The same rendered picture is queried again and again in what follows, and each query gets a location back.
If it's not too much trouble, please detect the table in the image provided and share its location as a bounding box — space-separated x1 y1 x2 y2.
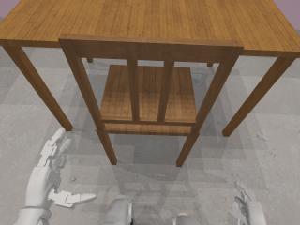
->
0 0 300 137

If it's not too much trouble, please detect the robot left thigh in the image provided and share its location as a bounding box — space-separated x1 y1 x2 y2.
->
100 198 132 225

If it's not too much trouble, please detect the robot right thigh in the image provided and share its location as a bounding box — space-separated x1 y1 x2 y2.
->
171 215 200 225

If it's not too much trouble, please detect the chair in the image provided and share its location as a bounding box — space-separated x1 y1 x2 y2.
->
58 33 244 167

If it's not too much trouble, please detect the robot thigh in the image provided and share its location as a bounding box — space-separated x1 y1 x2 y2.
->
100 198 132 225
171 215 200 225

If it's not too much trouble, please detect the left robot forearm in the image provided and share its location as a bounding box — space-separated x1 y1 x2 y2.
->
14 206 52 225

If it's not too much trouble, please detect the right robot hand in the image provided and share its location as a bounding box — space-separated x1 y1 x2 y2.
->
229 180 267 225

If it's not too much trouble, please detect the left robot hand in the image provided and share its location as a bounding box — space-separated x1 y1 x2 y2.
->
25 127 98 210

